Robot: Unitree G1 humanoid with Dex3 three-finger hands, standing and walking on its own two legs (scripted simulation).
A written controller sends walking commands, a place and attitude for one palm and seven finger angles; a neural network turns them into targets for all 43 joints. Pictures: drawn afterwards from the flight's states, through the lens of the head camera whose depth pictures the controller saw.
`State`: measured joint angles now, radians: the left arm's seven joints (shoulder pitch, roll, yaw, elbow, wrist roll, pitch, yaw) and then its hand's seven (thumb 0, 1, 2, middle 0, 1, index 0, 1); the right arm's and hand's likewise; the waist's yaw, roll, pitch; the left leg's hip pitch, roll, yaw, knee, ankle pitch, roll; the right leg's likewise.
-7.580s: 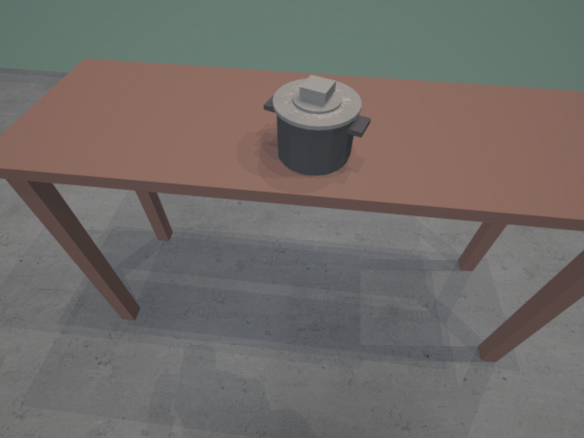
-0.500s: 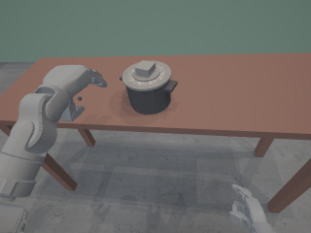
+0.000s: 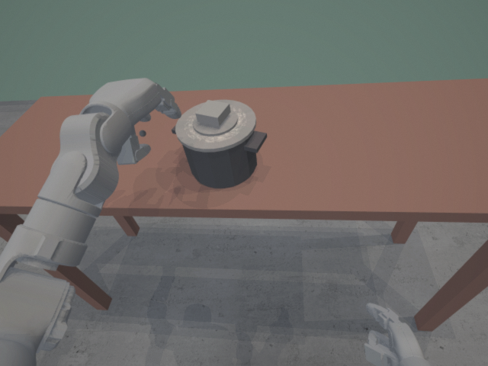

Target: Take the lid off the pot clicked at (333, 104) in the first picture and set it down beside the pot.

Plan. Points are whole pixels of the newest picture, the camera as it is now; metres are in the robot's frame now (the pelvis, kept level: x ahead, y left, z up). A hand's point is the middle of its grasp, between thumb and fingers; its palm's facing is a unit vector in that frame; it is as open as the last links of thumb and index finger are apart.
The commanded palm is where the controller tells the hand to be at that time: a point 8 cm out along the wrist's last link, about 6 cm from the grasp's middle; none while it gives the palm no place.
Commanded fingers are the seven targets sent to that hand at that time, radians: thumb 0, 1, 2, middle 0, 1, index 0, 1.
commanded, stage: move the open hand above the knob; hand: left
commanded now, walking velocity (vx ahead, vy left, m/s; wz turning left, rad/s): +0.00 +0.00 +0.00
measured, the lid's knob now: (213, 112) +0.54 +0.10 +0.15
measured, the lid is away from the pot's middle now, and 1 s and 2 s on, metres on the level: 0.00 0.00 0.00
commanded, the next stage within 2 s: lower the open fingers around the knob in 1.50 s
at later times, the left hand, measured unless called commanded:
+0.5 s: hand (188, 104) +0.47 +0.12 +0.21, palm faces -0.20 -0.05 -0.98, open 10.1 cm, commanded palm +0.46 +0.13 +0.28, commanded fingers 0.00 -0.40 1.68 -0.86 -0.08 -0.86 -0.08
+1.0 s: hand (214, 86) +0.52 +0.09 +0.21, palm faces -0.26 -0.06 -0.97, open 10.1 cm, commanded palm +0.50 +0.10 +0.28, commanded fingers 0.00 -0.40 1.68 -0.86 -0.08 -0.86 -0.08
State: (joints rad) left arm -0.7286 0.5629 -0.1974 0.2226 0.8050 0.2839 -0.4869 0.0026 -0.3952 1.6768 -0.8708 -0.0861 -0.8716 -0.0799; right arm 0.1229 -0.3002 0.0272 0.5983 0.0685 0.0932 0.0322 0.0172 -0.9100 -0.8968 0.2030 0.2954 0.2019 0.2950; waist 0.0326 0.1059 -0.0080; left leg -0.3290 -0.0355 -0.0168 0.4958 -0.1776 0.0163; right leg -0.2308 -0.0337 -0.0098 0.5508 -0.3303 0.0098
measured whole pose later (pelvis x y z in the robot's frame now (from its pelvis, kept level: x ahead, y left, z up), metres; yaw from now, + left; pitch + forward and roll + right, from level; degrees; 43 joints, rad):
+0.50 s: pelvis +0.01 +0.00 +0.00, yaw +0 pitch +3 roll +1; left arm -1.07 0.43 -0.31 0.63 0.85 0.33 -0.46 0.00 -0.40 1.68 -0.87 -0.09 -0.87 -0.08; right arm 0.16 -0.28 0.03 0.66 0.07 0.10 0.02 0.02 -0.91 -0.90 0.20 0.30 0.20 0.30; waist -0.03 0.09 -0.02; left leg -0.36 -0.04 -0.01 0.49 -0.19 0.02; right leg -0.26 -0.04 -0.01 0.55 -0.34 0.01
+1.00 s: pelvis +0.03 +0.00 +0.00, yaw -2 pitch +7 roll +1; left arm -1.26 0.39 -0.26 0.97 0.91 0.32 -0.41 0.00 -0.39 1.68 -0.87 -0.09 -0.87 -0.08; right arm 0.26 -0.29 0.01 0.69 0.06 0.09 0.01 0.01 -0.91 -0.90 0.20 0.30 0.20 0.29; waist -0.09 0.08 -0.05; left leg -0.37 -0.02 0.02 0.44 -0.18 0.02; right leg -0.29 -0.02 0.03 0.50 -0.32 0.01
